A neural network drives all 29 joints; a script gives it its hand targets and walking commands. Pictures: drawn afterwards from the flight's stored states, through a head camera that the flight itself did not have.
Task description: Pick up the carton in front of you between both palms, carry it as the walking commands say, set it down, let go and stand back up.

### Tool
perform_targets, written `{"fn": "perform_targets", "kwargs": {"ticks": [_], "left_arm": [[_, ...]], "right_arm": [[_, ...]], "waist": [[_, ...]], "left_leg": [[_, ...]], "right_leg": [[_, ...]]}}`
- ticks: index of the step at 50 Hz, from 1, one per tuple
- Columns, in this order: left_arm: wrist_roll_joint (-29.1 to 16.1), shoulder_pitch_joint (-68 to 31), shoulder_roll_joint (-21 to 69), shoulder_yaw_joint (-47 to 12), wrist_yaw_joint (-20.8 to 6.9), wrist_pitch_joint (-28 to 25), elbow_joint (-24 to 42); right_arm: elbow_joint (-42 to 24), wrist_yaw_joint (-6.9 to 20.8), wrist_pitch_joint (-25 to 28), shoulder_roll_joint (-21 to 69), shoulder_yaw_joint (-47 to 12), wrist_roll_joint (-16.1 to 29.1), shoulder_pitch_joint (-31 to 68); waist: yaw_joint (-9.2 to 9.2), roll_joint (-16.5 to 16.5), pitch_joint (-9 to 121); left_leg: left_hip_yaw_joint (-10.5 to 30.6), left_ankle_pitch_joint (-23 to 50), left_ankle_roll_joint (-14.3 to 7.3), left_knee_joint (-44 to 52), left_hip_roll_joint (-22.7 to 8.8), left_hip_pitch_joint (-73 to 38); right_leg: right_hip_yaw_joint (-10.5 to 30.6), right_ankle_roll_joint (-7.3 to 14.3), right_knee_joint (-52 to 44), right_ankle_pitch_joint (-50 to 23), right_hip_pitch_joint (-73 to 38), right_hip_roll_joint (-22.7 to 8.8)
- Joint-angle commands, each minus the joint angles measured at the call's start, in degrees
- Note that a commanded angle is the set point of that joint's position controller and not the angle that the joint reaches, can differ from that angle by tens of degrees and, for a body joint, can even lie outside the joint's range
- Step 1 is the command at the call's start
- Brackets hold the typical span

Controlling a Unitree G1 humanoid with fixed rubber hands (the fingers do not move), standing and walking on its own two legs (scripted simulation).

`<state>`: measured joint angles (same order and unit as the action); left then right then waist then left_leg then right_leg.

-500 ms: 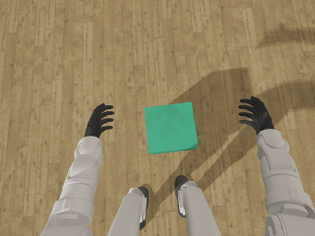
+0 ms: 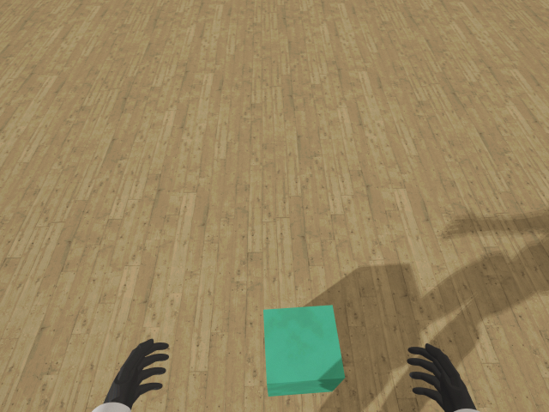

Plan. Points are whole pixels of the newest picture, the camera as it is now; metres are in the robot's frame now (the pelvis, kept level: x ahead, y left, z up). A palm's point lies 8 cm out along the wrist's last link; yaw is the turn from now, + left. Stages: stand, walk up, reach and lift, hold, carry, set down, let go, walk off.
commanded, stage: let go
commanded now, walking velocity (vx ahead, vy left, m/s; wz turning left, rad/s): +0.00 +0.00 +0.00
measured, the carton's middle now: (299, 352) +0.37 -0.05 -0.65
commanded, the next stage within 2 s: stand in 0.46 s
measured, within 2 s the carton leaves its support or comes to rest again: neither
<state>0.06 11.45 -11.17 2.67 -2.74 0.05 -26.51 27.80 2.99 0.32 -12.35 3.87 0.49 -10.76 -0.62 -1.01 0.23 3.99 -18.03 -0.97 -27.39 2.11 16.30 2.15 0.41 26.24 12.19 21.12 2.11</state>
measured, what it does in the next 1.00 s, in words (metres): stands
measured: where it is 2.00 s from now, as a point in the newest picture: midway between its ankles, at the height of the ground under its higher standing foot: outside the picture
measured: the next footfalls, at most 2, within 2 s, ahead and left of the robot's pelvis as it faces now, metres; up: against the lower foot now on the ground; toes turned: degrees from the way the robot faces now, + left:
none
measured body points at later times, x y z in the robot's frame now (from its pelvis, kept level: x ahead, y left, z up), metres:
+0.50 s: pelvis -0.01 +0.01 +0.00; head +0.01 +0.00 +0.45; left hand +0.17 +0.24 -0.07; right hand +0.16 -0.24 -0.08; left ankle -0.05 +0.11 -0.74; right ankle +0.01 -0.12 -0.74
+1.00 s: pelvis +0.01 +0.00 +0.00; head +0.01 -0.01 +0.45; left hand +0.14 +0.29 -0.10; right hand +0.15 -0.29 -0.10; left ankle -0.05 +0.11 -0.74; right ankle +0.01 -0.12 -0.74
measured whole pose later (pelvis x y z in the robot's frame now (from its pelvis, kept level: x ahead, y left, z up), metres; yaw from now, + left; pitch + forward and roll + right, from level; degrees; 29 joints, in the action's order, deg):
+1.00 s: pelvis +0.01 +0.00 +0.00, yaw +2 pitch -1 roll -1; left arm 2.0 8.5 -18.9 1.5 1.4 -0.2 -46.5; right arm 41.5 -1.4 -0.5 -20.0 1.8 -1.8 -12.1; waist 0.0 -1.1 -0.7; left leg 5.5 -20.4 -0.9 -28.0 2.2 6.7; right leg 0.6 0.9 28.2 15.8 11.7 1.9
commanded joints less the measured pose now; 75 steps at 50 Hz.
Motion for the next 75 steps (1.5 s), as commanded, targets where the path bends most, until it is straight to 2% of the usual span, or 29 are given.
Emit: {"fn": "perform_targets", "kwargs": {"ticks": [1, 9, 21, 22, 23, 24, 25, 27, 28, 35, 46, 55, 75], "left_arm": [[-0.38, -1.28, -5.02, 0.57, -0.5, 0.31, 6.45], [0.19, -1.7, -5.18, 0.45, -0.87, 4.93, 6.96], [0.63, -1.89, -5.63, 1.32, -0.88, 6.58, 7.31], [1.49, -3.69, -5.36, 1.0, 0.71, 9.81, 10.97], [1.05, -2.11, -5.23, 0.31, 1.38, 10.66, 9.56], [1.33, -1.33, -13.62, 2.81, 3.74, 6.73, -0.62], [1.93, -1.18, -13.71, 2.6, 4.37, 4.95, -1.57], [2.42, -3.05, -11.81, 1.79, 4.37, 2.91, -3.54], [2.45, -3.58, -11.65, 1.65, 4.27, 2.19, -4.42], [2.44, -4.19, -13.83, 1.43, 4.01, -0.12, -10.03], [2.01, -4.19, -16.25, 1.02, 4.41, -0.92, -15.86], [1.72, -5.16, -16.84, 0.86, 4.35, -1.1, -19.32], [1.28, -6.7, -18.49, 0.26, 3.86, -1.24, -25.78]], "right_arm": [[-6.59, 0.25, -0.66, -5.59, 0.57, 0.26, -0.15], [-8.7, 1.17, -5.85, -6.5, 0.51, -0.65, 0.15], [-9.86, 0.95, -7.41, -5.81, 0.7, -1.38, 0.0], [-7.15, 0.0, -5.55, -6.6, 0.85, -0.74, -4.11], [-8.13, -0.49, -5.21, -6.62, 0.54, -0.43, -3.05], [-2.5, -2.56, -3.81, -12.07, 1.99, -2.21, 1.73], [-2.13, -3.39, -3.08, -11.93, 2.33, -2.61, -0.08], [-0.02, -3.52, -2.11, -11.41, 1.53, -3.09, -0.65], [0.67, -3.66, -1.82, -11.53, 1.42, -3.05, -0.45], [4.42, -3.98, -0.68, -13.57, 0.95, -2.79, -0.18], [9.42, -4.58, -0.19, -16.0, 0.35, -2.32, -0.81], [12.73, -4.75, 0.1, -16.6, -0.37, -2.1, -0.07], [19.58, -4.51, 0.56, -18.07, -1.61, -1.74, 1.51]], "waist": [[0.38, -0.73, 5.43], [0.42, -2.49, -3.57], [0.5, -0.36, -2.37], [1.0, -2.91, 0.15], [1.18, -1.09, 0.08], [-0.9, 2.3, 0.7], [0.24, 2.36, 1.15], [0.73, 1.09, -0.07], [0.89, 0.96, -0.38], [0.86, 0.42, 2.66], [0.65, 0.54, 2.79], [0.62, 0.6, 2.17], [0.3, 0.65, -0.48]], "left_leg": [[-1.3, 15.66, 2.11, 6.99, -1.53, 1.54], [-0.67, 7.62, 1.3, 10.24, -3.13, 3.73], [-1.62, 13.65, 1.51, 8.11, -1.75, -2.57], [-1.56, 16.02, 2.11, 5.18, -0.38, -2.8], [-1.14, 16.25, 1.95, 4.5, -0.44, -3.47], [-0.35, 11.75, 2.86, 2.86, -2.75, -1.75], [0.43, 9.08, 2.66, 2.4, -2.93, -3.66], [1.93, 4.26, 1.95, 3.1, -3.55, -2.67], [2.53, 3.27, 1.57, 3.07, -3.86, -2.27], [4.07, 13.38, 1.01, 1.7, -4.83, -3.58], [4.82, 19.32, 0.91, 2.09, -5.46, -5.18], [5.24, 19.16, 0.59, 3.96, -5.8, -6.04], [6.35, 12.16, 0.02, 8.73, -6.57, -6.25]], "right_leg": [[-0.45, -0.61, -1.78, -14.43, -19.84, 0.07], [-1.97, -1.22, -1.01, -8.68, -24.93, 1.19], [-1.39, -0.93, -1.73, -12.13, -25.25, 0.92], [-1.47, -0.19, 0.15, -14.99, -26.82, 0.24], [-1.37, -0.36, 0.61, -15.88, -25.66, 0.45], [0.62, -1.27, 0.22, -9.97, -14.7, -4.36], [1.58, -0.94, -0.34, -5.94, -12.77, -4.63], [2.34, -0.44, -0.93, 1.25, -9.69, -4.79], [2.69, -0.18, -0.97, 2.09, -9.18, -4.74], [3.5, 0.65, 0.93, -10.07, -12.48, -5.54], [3.95, 1.21, 0.27, -16.21, -15.71, -6.34], [4.14, 1.26, -1.33, -16.34, -16.95, -6.75], [5.45, 1.11, -5.8, -9.69, -16.93, -7.45]]}}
